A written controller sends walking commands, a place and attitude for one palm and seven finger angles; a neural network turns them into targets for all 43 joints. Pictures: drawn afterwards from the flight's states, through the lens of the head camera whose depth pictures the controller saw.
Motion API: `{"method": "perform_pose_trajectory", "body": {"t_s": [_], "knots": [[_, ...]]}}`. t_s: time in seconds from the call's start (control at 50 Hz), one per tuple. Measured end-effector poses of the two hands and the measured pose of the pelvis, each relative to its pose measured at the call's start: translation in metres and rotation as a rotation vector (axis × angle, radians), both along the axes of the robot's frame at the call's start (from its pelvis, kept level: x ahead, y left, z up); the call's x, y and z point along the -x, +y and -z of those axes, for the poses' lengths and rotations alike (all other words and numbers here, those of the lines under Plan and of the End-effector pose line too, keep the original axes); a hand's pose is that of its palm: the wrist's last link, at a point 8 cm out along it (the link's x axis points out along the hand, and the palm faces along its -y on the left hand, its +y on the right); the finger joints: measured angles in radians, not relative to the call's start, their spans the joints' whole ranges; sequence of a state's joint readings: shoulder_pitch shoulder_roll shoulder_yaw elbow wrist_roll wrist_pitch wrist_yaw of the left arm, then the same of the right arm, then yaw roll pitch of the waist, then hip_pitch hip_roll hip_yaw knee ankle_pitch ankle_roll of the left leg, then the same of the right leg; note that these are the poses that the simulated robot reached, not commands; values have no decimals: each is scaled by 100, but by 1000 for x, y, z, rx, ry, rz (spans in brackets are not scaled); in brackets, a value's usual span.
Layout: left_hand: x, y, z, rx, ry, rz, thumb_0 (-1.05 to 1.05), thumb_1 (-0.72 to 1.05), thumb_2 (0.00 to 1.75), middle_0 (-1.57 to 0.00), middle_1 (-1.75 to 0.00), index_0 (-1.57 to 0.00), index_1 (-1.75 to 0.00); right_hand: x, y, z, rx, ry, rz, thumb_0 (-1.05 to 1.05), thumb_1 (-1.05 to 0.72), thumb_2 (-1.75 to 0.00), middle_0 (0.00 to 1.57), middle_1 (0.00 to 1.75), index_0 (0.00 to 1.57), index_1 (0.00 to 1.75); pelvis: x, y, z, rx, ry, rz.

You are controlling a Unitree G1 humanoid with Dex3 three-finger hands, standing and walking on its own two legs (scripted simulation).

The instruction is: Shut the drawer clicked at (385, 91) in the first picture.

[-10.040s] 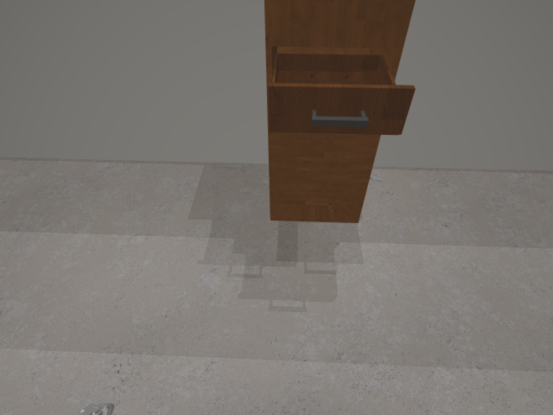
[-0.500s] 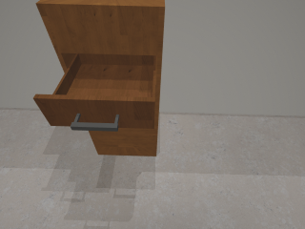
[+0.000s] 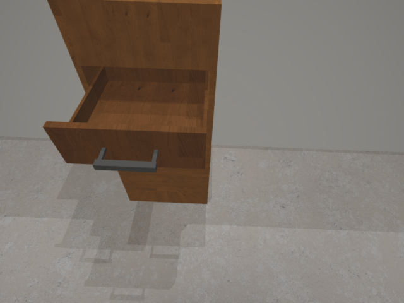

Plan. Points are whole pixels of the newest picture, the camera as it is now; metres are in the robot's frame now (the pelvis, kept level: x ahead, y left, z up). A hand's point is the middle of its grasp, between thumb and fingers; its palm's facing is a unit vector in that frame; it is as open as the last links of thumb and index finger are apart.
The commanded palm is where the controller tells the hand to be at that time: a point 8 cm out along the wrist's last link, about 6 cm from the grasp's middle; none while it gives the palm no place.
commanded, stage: look again from close up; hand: left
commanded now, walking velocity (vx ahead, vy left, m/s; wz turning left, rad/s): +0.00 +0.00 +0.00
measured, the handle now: (127, 159) +0.44 +0.21 -0.01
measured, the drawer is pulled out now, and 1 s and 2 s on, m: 0.27 0.27 0.27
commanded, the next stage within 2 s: shuffle to correct the standing spot in 0.20 s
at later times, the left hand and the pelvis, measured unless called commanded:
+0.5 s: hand out of the picture +0.01 +0.16 -0.17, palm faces +0.04 -0.98 -0.17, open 7.3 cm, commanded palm none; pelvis +0.03 +0.00 +0.00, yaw +0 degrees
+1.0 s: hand (130, 302) +0.15 +0.17 -0.17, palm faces +0.05 -0.97 -0.25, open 7.2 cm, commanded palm none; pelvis +0.14 -0.01 +0.00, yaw +1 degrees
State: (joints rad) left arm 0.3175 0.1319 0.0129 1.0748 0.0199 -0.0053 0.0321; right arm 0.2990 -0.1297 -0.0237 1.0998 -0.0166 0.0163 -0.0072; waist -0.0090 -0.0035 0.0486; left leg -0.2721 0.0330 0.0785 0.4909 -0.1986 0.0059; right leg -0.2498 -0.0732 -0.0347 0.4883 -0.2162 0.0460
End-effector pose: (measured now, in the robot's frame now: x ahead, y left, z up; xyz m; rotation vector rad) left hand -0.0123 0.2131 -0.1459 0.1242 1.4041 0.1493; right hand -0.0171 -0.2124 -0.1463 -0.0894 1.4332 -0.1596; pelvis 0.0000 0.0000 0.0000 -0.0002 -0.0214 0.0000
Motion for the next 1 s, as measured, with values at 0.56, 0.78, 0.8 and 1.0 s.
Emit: {"method": "perform_pose_trajectory", "body": {"t_s": [0.56,0.78,0.8,1.0], "knots": [[-23,-4,1,10,27,-28,0,91,90,-20,-30,-20,-30,-34,-8,2,7,10,-12,0,-91,-90,20,30,20,30,-41,-4,2,-3,13,-1],[-67,5,7,14,82,-23,0,91,90,-20,-30,-20,-30,-69,2,7,18,35,7,0,-91,-90,20,30,20,30,-95,4,9,-8,30,17],[-76,5,6,8,79,-13,0,91,90,-20,-30,-20,-30,-72,3,8,14,37,13,0,-91,-90,20,30,20,30,-100,3,9,-8,30,22],[-160,5,-8,-79,-54,-12,1,94,90,-20,-30,-20,-30,-124,-4,14,-17,90,-9,0,-91,-90,20,30,20,30,-136,-10,5,-15,38,-25]]}}
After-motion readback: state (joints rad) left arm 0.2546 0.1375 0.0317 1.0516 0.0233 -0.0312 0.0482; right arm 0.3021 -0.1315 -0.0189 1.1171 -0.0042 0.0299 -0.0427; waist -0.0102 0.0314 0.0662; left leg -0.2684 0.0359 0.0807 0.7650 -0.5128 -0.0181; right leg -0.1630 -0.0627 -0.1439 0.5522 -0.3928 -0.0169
